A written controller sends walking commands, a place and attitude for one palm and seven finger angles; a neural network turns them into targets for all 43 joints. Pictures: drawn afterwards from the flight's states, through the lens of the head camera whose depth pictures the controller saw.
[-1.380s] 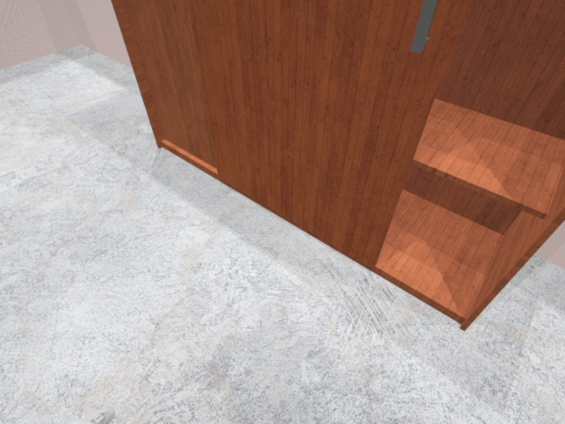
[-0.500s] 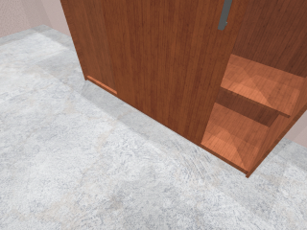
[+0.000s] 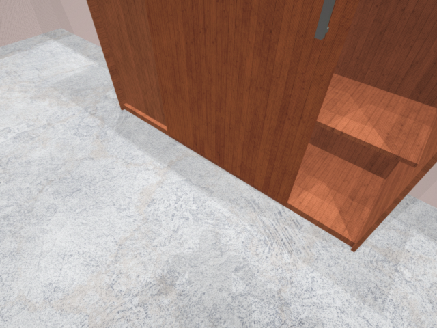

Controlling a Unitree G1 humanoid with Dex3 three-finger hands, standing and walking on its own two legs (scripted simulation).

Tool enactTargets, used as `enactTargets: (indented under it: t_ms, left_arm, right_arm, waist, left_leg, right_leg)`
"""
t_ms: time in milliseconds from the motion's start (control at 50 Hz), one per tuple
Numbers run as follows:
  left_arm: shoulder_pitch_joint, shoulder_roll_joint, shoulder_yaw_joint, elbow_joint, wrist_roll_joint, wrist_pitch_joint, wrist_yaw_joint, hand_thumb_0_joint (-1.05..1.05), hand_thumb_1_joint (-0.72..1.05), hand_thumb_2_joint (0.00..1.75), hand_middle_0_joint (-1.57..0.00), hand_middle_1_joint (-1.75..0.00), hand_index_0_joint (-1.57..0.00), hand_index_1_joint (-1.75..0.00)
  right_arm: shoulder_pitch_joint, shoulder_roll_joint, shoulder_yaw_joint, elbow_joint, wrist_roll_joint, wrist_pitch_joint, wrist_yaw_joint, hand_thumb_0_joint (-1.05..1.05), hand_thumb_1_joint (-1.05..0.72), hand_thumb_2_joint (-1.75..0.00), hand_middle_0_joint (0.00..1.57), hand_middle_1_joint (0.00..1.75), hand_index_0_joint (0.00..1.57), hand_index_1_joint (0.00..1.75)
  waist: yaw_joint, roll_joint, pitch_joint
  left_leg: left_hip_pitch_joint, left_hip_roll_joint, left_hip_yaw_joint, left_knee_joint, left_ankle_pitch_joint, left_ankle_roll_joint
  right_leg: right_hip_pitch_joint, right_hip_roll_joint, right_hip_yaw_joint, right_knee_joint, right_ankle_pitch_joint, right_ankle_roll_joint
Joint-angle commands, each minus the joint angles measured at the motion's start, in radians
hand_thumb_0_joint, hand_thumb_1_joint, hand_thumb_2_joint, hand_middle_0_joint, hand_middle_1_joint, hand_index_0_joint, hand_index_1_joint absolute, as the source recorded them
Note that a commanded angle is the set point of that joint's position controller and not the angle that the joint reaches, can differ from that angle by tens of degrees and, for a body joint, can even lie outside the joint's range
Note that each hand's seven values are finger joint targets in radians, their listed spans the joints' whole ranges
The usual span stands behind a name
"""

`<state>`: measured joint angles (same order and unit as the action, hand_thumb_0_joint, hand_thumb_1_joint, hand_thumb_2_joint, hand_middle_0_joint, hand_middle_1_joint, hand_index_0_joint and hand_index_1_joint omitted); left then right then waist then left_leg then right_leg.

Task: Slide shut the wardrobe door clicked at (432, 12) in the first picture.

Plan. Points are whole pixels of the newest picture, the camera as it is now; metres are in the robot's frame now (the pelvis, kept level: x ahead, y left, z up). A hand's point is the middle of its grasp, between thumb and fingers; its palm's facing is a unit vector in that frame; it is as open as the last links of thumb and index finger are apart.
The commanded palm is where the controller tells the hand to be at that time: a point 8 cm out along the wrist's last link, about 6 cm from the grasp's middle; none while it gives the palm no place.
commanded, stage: look at it before walking up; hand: left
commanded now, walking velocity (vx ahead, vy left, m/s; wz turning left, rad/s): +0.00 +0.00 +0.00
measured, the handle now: (329, 8) +0.88 -0.26 +0.23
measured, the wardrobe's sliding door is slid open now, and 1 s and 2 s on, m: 0.38 0.38 0.38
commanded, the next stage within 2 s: walk to a spot facing it in 0.06 s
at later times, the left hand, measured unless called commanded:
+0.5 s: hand out of the picture +0.04 +0.24 -0.18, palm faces +0.12 -0.96 -0.27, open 7.4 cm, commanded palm none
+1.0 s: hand out of the picture +0.08 +0.27 -0.18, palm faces +0.31 -0.93 -0.19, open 7.4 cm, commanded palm none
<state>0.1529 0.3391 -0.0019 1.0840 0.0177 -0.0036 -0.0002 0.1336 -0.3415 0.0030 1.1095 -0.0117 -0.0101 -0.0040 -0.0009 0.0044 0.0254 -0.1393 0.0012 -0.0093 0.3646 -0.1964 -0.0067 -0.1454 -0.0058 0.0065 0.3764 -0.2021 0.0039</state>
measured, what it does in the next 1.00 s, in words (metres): walks ahead, turning left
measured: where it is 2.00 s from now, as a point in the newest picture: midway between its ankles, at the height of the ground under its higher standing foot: outside the picture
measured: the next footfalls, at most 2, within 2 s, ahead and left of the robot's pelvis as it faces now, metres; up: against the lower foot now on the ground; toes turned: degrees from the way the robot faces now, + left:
right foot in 1.14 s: +0.32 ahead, +0.01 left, +0.00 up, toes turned +10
left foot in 1.74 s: +0.25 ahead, +0.21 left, +0.00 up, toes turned -5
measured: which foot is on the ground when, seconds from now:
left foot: down 0.00-1.00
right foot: down 0.00-0.58, up 0.60-1.00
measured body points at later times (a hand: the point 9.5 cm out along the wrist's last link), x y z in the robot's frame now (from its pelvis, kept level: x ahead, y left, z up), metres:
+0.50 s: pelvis -0.01 +0.02 -0.01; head +0.01 +0.03 +0.43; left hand +0.04 +0.29 -0.16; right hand +0.08 -0.25 -0.15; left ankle -0.02 +0.12 -0.72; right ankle +0.00 -0.12 -0.75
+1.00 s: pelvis +0.09 +0.07 +0.00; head +0.10 +0.09 +0.45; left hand +0.06 +0.32 -0.16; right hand +0.10 -0.15 -0.15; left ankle -0.01 +0.13 -0.75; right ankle +0.21 -0.04 -0.69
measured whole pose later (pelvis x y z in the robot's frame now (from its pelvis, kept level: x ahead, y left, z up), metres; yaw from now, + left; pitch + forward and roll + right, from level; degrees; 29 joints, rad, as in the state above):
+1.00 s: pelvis +0.09 +0.07 +0.00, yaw +18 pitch +0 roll +1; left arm 0.25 0.21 0.06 1.02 0.03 0.02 -0.01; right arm 0.44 -0.12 -0.02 1.08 -0.02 -0.05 -0.03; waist -0.03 -0.04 0.00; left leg -0.02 -0.08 -0.03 0.29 -0.27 0.07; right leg -0.56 -0.10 -0.04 0.89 -0.22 0.06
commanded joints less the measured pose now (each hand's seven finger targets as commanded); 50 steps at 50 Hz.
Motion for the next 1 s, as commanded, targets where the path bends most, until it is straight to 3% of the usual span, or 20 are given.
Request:
enactTargets:
  t_ms: [0, 180, 240, 300, 340, 380, 400, 460, 500, 520, 540, 560, 580, 600, 620, 660, 720, 800, 900, 980]
  left_arm:
    - [-0.041, 0.206, 0.039, -0.065, -0.005, -0.025, 0.012, 0.0, 0.9, 0.9, -0.2, -0.3, -0.2, -0.3]
    - [-0.042, 0.205, 0.043, -0.069, -0.006, -0.022, 0.015, 0.0, 0.9, 0.9, -0.2, -0.3, -0.2, -0.3]
    - [0.018, 0.111, 0.033, -0.07, -0.007, 0.006, 0.027, 0.0, 0.9, 0.9, -0.2, -0.3, -0.2, -0.3]
    - [0.046, 0.125, 0.048, -0.096, -0.005, 0.019, 0.03, 0.0, 0.9, 0.9, -0.2, -0.3, -0.2, -0.3]
    - [0.063, 0.157, 0.064, -0.122, -0.001, 0.022, 0.033, 0.0, 0.9, 0.9, -0.2, -0.3, -0.2, -0.3]
    - [0.076, 0.173, 0.079, -0.148, 0.006, 0.018, 0.038, 0.0, 0.9, 0.9, -0.2, -0.3, -0.2, -0.3]
    - [0.074, 0.167, 0.083, -0.157, 0.011, 0.014, 0.042, 0.0, 0.9, 0.9, -0.2, -0.3, -0.2, -0.3]
    - [0.018, 0.155, 0.091, -0.186, 0.017, 0.003, 0.032, 0.0, 0.9, 0.9, -0.2, -0.3, -0.2, -0.3]
    - [0.001, 0.15, 0.096, -0.191, 0.014, 0.004, 0.023, 0.0, 0.9, 0.9, -0.2, -0.3, -0.2, -0.3]
    - [0.001, 0.13, 0.095, -0.191, 0.009, 0.011, 0.018, 0.0, 0.9, 0.9, -0.2, -0.3, -0.2, -0.3]
    - [-0.002, 0.06, 0.082, -0.21, 0.004, 0.022, 0.009, 0.0, 0.9, 0.9, -0.2, -0.3, -0.2, -0.3]
    - [-0.053, -0.006, 0.064, -0.27, 0.006, 0.026, 0.002, 0.0, 0.9, 0.9, -0.2, -0.3, -0.2, -0.3]
    - [-0.076, 0.011, 0.067, -0.283, 0.012, 0.019, -0.002, 0.0, 0.9, 0.9, -0.2, -0.3, -0.2, -0.3]
    - [-0.064, 0.017, 0.072, -0.268, 0.013, 0.013, -0.006, 0.0, 0.9, 0.9, -0.2, -0.3, -0.2, -0.3]
    - [-0.045, 0.012, 0.08, -0.241, 0.015, 0.007, -0.012, 0.0, 0.9, 0.9, -0.2, -0.3, -0.2, -0.3]
    - [0.052, -0.003, 0.078, -0.189, 0.017, 0.001, -0.02, 0.0, 0.9, 0.9, -0.2, -0.3, -0.2, -0.3]
    - [0.087, -0.033, 0.074, -0.165, 0.016, -0.002, -0.022, 0.0, 0.9, 0.9, -0.2, -0.3, -0.2, -0.3]
    - [0.054, -0.045, 0.071, -0.17, 0.016, -0.009, -0.017, 0.0, 0.9, 0.9, -0.2, -0.3, -0.2, -0.3]
    - [-0.016, -0.071, 0.063, -0.177, 0.011, -0.017, -0.013, 0.0, 0.9, 0.9, -0.2, -0.3, -0.2, -0.3]
    - [-0.021, -0.12, 0.048, -0.159, 0.002, -0.019, -0.006, 0.0, 0.9, 0.9, -0.2, -0.3, -0.2, -0.3]
  right_arm:
    - [-0.041, -0.204, -0.043, -0.066, 0.004, -0.027, -0.01, 0.0, -0.9, -0.9, 0.2, 0.3, 0.2, 0.3]
    - [-0.048, -0.2, -0.043, -0.071, 0.003, -0.023, -0.008, 0.0, -0.9, -0.9, 0.2, 0.3, 0.2, 0.3]
    - [-0.003, -0.094, -0.026, -0.077, 0.002, 0.002, -0.004, 0.0, -0.9, -0.9, 0.2, 0.3, 0.2, 0.3]
    - [0.004, -0.094, -0.037, -0.109, 0.001, 0.018, -0.001, 0.0, -0.9, -0.9, 0.2, 0.3, 0.2, 0.3]
    - [0.006, -0.082, -0.047, -0.139, 0.002, 0.031, 0.001, 0.0, -0.9, -0.9, 0.2, 0.3, 0.2, 0.3]
    - [-0.001, -0.065, -0.059, -0.17, 0.0, 0.04, -0.001, 0.0, -0.9, -0.9, 0.2, 0.3, 0.2, 0.3]
    - [0.004, -0.063, -0.065, -0.177, 0.001, 0.041, 0.0, 0.0, -0.9, -0.9, 0.2, 0.3, 0.2, 0.3]
    - [0.044, -0.025, -0.064, -0.184, 0.004, 0.036, 0.021, 0.0, -0.9, -0.9, 0.2, 0.3, 0.2, 0.3]
    - [0.115, -0.01, -0.065, -0.174, -0.002, 0.027, 0.031, 0.0, -0.9, -0.9, 0.2, 0.3, 0.2, 0.3]
    - [0.189, -0.025, -0.072, -0.156, -0.006, 0.023, 0.031, 0.0, -0.9, -0.9, 0.2, 0.3, 0.2, 0.3]
    - [0.284, -0.1, -0.093, -0.134, -0.012, 0.018, 0.024, 0.0, -0.9, -0.9, 0.2, 0.3, 0.2, 0.3]
    - [0.355, -0.179, -0.109, -0.13, -0.019, 0.006, 0.016, 0.0, -0.9, -0.9, 0.2, 0.3, 0.2, 0.3]
    - [0.325, -0.177, -0.105, -0.133, -0.012, 0.007, 0.008, 0.0, -0.9, -0.9, 0.2, 0.3, 0.2, 0.3]
    - [0.278, -0.138, -0.098, -0.15, -0.01, 0.006, 0.005, 0.0, -0.9, -0.9, 0.2, 0.3, 0.2, 0.3]
    - [0.231, -0.099, -0.089, -0.168, -0.01, -0.004, -0.003, 0.0, -0.9, -0.9, 0.2, 0.3, 0.2, 0.3]
    - [0.188, -0.054, -0.075, -0.173, -0.007, -0.031, -0.01, 0.0, -0.9, -0.9, 0.2, 0.3, 0.2, 0.3]
    - [0.247, -0.016, -0.072, -0.14, 0.002, -0.051, -0.016, 0.0, -0.9, -0.9, 0.2, 0.3, 0.2, 0.3]
    - [0.33, 0.022, -0.073, -0.101, 0.005, -0.059, -0.022, 0.0, -0.9, -0.9, 0.2, 0.3, 0.2, 0.3]
    - [0.386, 0.054, -0.067, -0.062, 0.001, -0.062, -0.031, 0.0, -0.9, -0.9, 0.2, 0.3, 0.2, 0.3]
    - [0.399, 0.071, -0.058, -0.033, -0.008, -0.056, -0.042, 0.0, -0.9, -0.9, 0.2, 0.3, 0.2, 0.3]
  waist:
    - [0.001, -0.005, -0.054]
    - [0.001, -0.007, -0.053]
    - [0.007, -0.003, -0.045]
    - [0.02, -0.016, -0.05]
    - [0.027, -0.113, -0.049]
    - [0.038, -0.217, -0.031]
    - [0.04, -0.214, -0.038]
    - [0.002, -0.177, -0.031]
    - [-0.032, -0.141, -0.041]
    - [-0.068, -0.06, -0.048]
    - [-0.112, 0.224, -0.006]
    - [-0.128, 0.424, 0.059]
    - [-0.099, 0.259, 0.091]
    - [-0.065, 0.173, 0.078]
    - [-0.044, 0.102, 0.085]
    - [-0.004, 0.059, 0.059]
    - [-0.008, 0.072, 0.021]
    - [-0.033, 0.057, 0.017]
    - [-0.053, 0.082, 0.076]
    - [-0.055, 0.115, 0.092]
  left_leg:
    - [0.014, 0.118, -0.093, -0.059, 0.141, 0.03]
    - [0.002, 0.114, -0.097, -0.042, 0.187, 0.03]
    - [-0.06, 0.106, -0.091, 0.017, 0.231, 0.019]
    - [-0.142, 0.089, -0.103, 0.093, 0.229, 0.022]
    - [-0.217, 0.038, -0.059, 0.227, 0.121, 0.008]
    - [-0.291, 0.003, -0.002, 0.461, -0.27, -0.013]
    - [-0.307, 0.016, -0.006, 0.557, -0.329, -0.012]
    - [-0.255, 0.066, 0.032, 0.458, -0.313, -0.02]
    - [-0.094, 0.042, 0.105, 0.276, -0.196, -0.014]
    - [0.061, 0.03, 0.096, 0.163, -0.148, -0.006]
    - [0.094, 0.143, -0.184, -0.012, -0.375, 0.044]
    - [0.037, 0.359, -0.595, -0.225, -0.514, 0.135]
    - [-0.029, 0.403, -0.626, -0.272, -0.571, 0.192]
    - [-0.08, 0.37, -0.616, -0.271, -0.628, 0.2]
    - [-0.124, 0.321, -0.559, -0.255, -0.6, 0.174]
    - [-0.108, 0.244, -0.382, -0.222, -0.395, 0.148]
    - [-0.024, 0.181, -0.265, -0.199, -0.186, 0.14]
    - [0.108, 0.2, -0.272, -0.192, -0.041, 0.19]
    - [0.154, 0.222, -0.263, -0.18, 0.123, 0.231]
    - [0.173, 0.214, -0.132, -0.095, 0.461, 0.191]
  right_leg:
    - [0.001, -0.113, 0.096, -0.06, 0.126, -0.035]
    - [0.021, -0.122, 0.077, -0.037, 0.17, -0.03]
    - [0.016, -0.137, 0.046, 0.027, 0.186, -0.008]
    - [0.028, -0.167, 0.042, 0.062, 0.183, -0.016]
    - [0.033, -0.259, 0.108, 0.019, 0.166, -0.07]
    - [0.026, -0.392, 0.183, -0.032, 0.287, -0.182]
    - [0.027, -0.41, 0.172, -0.04, 0.31, -0.207]
    - [0.004, -0.372, 0.064, -0.021, 0.147, -0.165]
    - [-0.101, -0.33, -0.025, 0.041, -0.113, -0.099]
    - [-0.241, -0.285, -0.081, 0.151, -0.282, -0.055]
    - [-0.425, -0.16, -0.15, 0.431, -0.423, 0.002]
    - [-0.611, -0.031, -0.14, 0.696, -0.487, 0.051]
    - [-0.629, -0.089, 0.002, 0.771, -0.367, 0.024]
    - [-0.608, -0.114, 0.018, 0.816, -0.279, 0.014]
    - [-0.58, -0.107, 0.017, 0.853, -0.205, 0.02]
    - [-0.533, -0.113, 0.008, 0.833, -0.079, 0.035]
    - [-0.525, -0.099, -0.015, 0.781, -0.006, 0.05]
    - [-0.597, -0.104, -0.021, 0.704, 0.005, 0.06]
    - [-0.615, -0.11, -0.036, 0.562, -0.018, 0.059]
    - [-0.5, -0.08, -0.079, 0.387, -0.034, 0.025]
